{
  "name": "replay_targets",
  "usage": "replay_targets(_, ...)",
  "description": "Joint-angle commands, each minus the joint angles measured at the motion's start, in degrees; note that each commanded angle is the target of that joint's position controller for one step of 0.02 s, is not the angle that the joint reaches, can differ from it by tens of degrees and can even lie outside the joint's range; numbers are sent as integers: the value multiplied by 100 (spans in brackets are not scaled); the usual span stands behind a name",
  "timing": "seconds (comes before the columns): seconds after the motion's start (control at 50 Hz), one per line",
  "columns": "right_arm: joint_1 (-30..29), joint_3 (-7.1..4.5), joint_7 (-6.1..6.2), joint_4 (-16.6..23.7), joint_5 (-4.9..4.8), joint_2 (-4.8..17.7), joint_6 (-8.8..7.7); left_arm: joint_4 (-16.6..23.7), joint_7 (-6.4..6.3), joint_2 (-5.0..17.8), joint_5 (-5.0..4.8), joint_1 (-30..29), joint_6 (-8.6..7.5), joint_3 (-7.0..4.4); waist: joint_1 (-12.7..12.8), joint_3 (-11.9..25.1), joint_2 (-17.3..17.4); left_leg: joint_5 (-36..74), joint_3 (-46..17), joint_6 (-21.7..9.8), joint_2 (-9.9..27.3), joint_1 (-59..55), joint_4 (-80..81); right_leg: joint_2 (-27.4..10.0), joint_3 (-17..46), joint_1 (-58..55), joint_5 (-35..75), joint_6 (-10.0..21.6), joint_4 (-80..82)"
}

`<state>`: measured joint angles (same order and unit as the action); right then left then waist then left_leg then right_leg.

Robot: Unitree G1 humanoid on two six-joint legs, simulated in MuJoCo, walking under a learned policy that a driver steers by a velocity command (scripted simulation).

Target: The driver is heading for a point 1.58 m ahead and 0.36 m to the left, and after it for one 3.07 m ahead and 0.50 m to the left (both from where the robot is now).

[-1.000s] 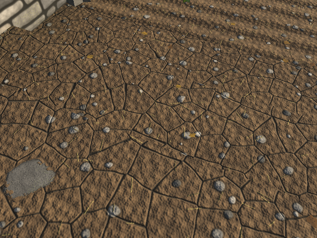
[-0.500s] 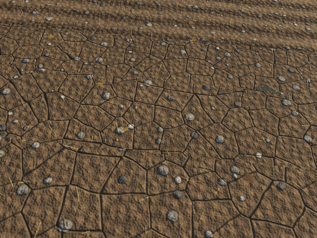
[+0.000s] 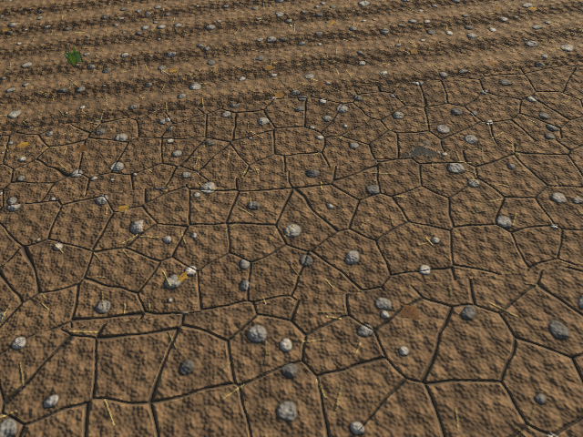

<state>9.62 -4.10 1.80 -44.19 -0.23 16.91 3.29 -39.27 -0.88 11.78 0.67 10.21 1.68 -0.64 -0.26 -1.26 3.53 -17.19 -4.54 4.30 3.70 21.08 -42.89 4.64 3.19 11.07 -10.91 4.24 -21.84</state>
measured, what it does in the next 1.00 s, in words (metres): goes down: left foot, then right foot 0.18 m lower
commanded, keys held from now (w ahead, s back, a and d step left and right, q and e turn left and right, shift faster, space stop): w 0.80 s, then w+q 0.20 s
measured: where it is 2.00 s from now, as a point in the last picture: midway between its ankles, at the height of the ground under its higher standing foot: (336, 299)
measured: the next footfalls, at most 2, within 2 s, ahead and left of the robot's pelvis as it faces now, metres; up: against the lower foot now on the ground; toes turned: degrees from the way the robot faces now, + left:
left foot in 0.18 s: +0.03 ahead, +0.14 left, +0.00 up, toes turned +0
right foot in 0.78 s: +0.48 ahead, -0.20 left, -0.18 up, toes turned -2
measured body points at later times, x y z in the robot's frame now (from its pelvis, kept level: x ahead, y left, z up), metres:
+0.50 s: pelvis +0.12 +0.02 -0.01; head +0.13 +0.04 +0.44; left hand +0.29 +0.29 -0.11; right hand +0.08 -0.25 -0.13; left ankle -0.01 +0.14 -0.75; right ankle +0.23 -0.15 -0.67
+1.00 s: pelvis +0.46 -0.10 -0.20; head +0.49 -0.11 +0.25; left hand +0.45 +0.15 -0.34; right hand +0.55 -0.36 -0.34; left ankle +0.44 +0.05 -0.79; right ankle +0.44 -0.20 -0.93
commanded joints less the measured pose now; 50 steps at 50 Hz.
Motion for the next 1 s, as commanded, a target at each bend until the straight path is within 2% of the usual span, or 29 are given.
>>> replay_targets(0.02, -447, -71, -11, 432, -19, 501, -162, 157, 17, 1140, -17, 94, -55, -314, 314, 20, -1238, -247, 226, -59, -94, 169, 647, -1507, 1751, -266, -1539, 802, 1179)
replay_targets(0.1, -365, -49, -105, 324, -75, 498, -449, 6, -29, 1309, -139, 336, -33, -400, 368, -21, -1025, -430, 352, -420, -151, 294, 1162, -1689, 2202, -674, -1954, 914, 1172)
replay_targets(0.16, 351, -28, -196, -61, -59, 350, -648, -3, -58, 1171, -209, 120, -4, -381, -34, 223, -821, 325, 515, -857, -232, -1174, 2028, -1417, 1817, 134, -1817, 722, 795)
replay_targets(0.18, 886, -54, -196, -241, -54, 412, -678, 83, -33, 995, -177, -134, -34, -328, -292, 354, -664, 250, 209, -1064, 49, -2105, 2069, -1209, 1514, 944, -1583, 535, 294)
replay_targets(0.2, 1615, -100, -174, -426, -56, 641, -677, 218, 18, 605, -110, -444, -98, -218, -554, 462, 35, -220, -722, -1345, 793, -2985, 2478, -657, 739, 1944, -1431, 204, -1053)
replay_targets(0.22, 1593, -261, -223, -419, -64, 1208, -689, 450, 42, 617, -168, -450, -232, -240, -456, 105, 1088, -1225, -2447, -1976, 1659, -3053, 3080, -74, -138, 3133, -1756, -58, -2044)
replay_targets(0.24, 1456, -219, -225, -301, -47, 1003, -727, 443, 41, 1110, -209, -586, -346, -391, -544, -363, 632, -1496, -2825, -2190, 1900, -2908, 3367, -349, 55, 3738, -2081, -153, -2902)
replay_targets(0.28, 1094, -115, -184, -161, -75, 744, -776, 290, 143, 1154, -316, -211, -449, -461, -266, -449, 353, -1144, -2175, -1901, 1476, -2859, 3422, -674, 210, 3953, -1253, -124, -3425)
replay_targets(0.32, 1013, -44, -204, -139, -138, 609, -769, 312, 220, 1120, -225, -231, -464, -489, -197, -446, 262, -172, -1579, -1737, 1312, -2687, 3555, -953, 173, 3883, -570, -175, -3285)
replay_targets(0.36, 1150, -36, -231, -229, -74, 563, -721, 281, 268, 803, -134, -188, -458, -409, -217, -246, 218, 1149, -855, -1741, 966, -2229, 3526, -892, -180, 3310, 119, -331, -3298)
replay_targets(0.42, 1394, -60, -225, -261, 82, 682, -780, 208, 350, 809, -86, -101, -514, -434, -215, 82, 5, 2067, -354, -1757, 952, -1903, 3108, -883, -289, 2876, 1132, -383, -3677)
replay_targets(0.46, 1513, -20, -229, -262, 45, 603, -797, 280, 361, 779, -104, -307, -526, -425, -282, -161, 191, 2070, -270, -1731, 908, -1663, 2960, -910, -302, 2977, 1261, -332, -3665)
replay_targets(0.5, 2555, -7, -50, -594, -19, 524, -843, 655, 385, 1000, -234, -1296, -608, -522, -655, -541, 310, 1327, -885, -1620, 1267, -3440, 2673, -1086, 162, 5129, 1150, -279, -3182)
replay_targets(0.54, 3011, -70, 109, -689, -46, 674, -816, 823, 454, 818, -201, -1981, -766, -422, -897, -798, 325, 1169, -1143, -1513, 1431, -4082, 2337, -1141, 211, 6017, 1098, -268, -2668)
replay_targets(0.58, 2309, -26, 276, -446, -57, 657, -788, 798, 632, 654, -94, -1953, -873, -348, -649, -991, 165, 464, -399, -1277, 950, -2063, 2380, -1030, -46, 4034, 3124, -292, -1380)
replay_targets(0.62, 2019, -37, 256, -319, -108, 720, -800, 595, 748, 576, -104, -1470, -843, -337, -491, -704, 29, 24, 65, -1161, 704, -621, 2276, -780, -147, 1986, 4313, -258, -1246)
replay_targets(0.7, 2200, -36, 139, -423, -208, 461, -638, 391, 662, 645, -265, -1525, -695, -312, -568, -802, 34, 310, 160, -899, 671, -1788, 1074, -999, 86, 2036, 3846, -302, -436)
replay_targets(0.74, 2164, -69, 155, -401, -138, 600, -559, -84, 603, 876, -182, -518, -697, -397, -232, -190, 75, 1227, 87, -786, 651, -2391, -396, -1160, 143, 1379, 4205, -284, -52)
replay_targets(0.78, 1743, -102, 73, -442, -168, 713, -576, -880, 462, 1389, -92, 1552, -631, -623, 898, 642, -373, 1700, 223, -418, 313, -1358, -3373, -1154, -298, -1288, 4504, -223, 380)
replay_targets(0.8, 2194, -40, 35, -594, -150, 198, -607, -1104, 443, 1547, 101, 1985, -638, -519, 869, 1017, -1722, -3175, 86, -97, -442, 623, -6171, -1797, 247, -3146, 5609, 97, -587)
replay_targets(0.82, 3585, 67, -139, -748, -202, -181, -784, -1078, 473, 1898, 130, 1982, -708, -519, 189, 2086, -3281, -3448, -1230, -190, -553, 2261, -7226, -2363, 707, -4907, 8215, 488, -2934)
replay_targets(0.84, 3540, 54, -203, -706, -309, 189, -964, -1025, 468, 1627, 83, 1947, -567, -535, 419, 2613, -3054, -3049, -1325, -176, -330, 2504, -7036, -2442, 977, -4564, 7869, 667, -2476)
replay_targets(0.86, 2797, 43, -123, -326, -468, 279, -989, -1321, 467, 1864, -3, 2114, -479, -672, 454, 2871, -1951, -2628, -874, -93, -351, 2853, -6949, -2904, 2188, -4208, 4269, 1202, -1283)
replay_targets(0.88, 2423, 89, 36, -171, -550, 112, -910, -1456, 436, 1992, -87, 1679, -458, -702, 87, 2733, -1213, -1901, -257, -27, -47, 2912, -7127, -3317, 3330, -3248, 1807, 1473, -216)
replay_targets(0.9, 2080, 71, 123, -153, -475, 382, -777, -1178, 429, 1508, -63, 1091, -552, -534, 87, 1984, -448, -1157, -227, -215, 209, 2955, -6783, -3381, 3247, -2180, 929, 1519, 111)
replay_targets(0.92, 1807, 81, 166, -91, -351, 329, -642, -1219, 444, 1340, -24, 786, -687, -458, 17, 1451, -443, -1111, -203, -352, 328, 2818, -6912, -3463, 3086, -1210, 939, 1536, 75)
replay_targets(0.94, 1505, 0, 194, -55, -281, 394, -559, -1217, 443, 862, 2, 363, -811, -321, -142, 865, -267, -114, -665, -667, 536, 2543, -5458, -3096, 2373, -123, 821, 1065, 44)
replay_targets(0.96, 1139, -8, 153, 67, -258, 161, -458, -1317, 386, 667, -28, 72, -848, -244, -294, -71, -731, 224, -670, -609, 505, 2131, -4158, -2492, 1181, 1031, 1188, 669, 338)
replay_targets(1.0, 692, -33, 68, 296, -128, 87, -530, -1319, 195, 716, 101, 28, -919, -241, -215, -328, -1212, 1112, -526, -481, 396, 1510, -2419, -1943, 229, 1344, 1892, 479, 737)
